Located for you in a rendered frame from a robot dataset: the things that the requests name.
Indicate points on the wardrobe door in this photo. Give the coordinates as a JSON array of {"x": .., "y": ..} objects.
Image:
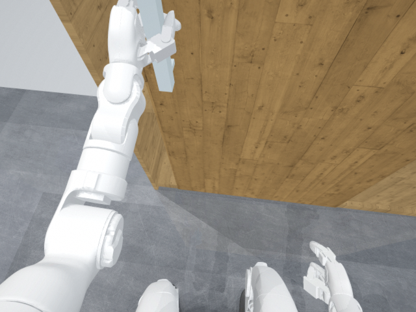
[
  {"x": 302, "y": 101},
  {"x": 398, "y": 189}
]

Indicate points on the left robot thigh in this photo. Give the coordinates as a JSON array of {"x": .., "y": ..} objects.
[{"x": 160, "y": 296}]

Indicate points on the left robot upper arm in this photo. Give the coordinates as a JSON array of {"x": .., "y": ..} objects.
[{"x": 82, "y": 240}]

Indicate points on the right robot forearm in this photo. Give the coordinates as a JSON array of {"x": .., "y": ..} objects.
[{"x": 343, "y": 303}]

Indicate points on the left robot forearm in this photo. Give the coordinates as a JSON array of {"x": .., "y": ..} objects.
[{"x": 110, "y": 142}]

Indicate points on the robot right hand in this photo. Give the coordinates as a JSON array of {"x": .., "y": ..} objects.
[{"x": 333, "y": 280}]

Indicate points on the handle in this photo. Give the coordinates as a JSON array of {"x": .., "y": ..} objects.
[{"x": 151, "y": 13}]

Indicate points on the robot left hand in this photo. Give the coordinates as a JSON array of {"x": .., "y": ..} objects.
[{"x": 126, "y": 34}]

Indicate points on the right robot shin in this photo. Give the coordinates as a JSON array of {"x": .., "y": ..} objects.
[{"x": 250, "y": 303}]

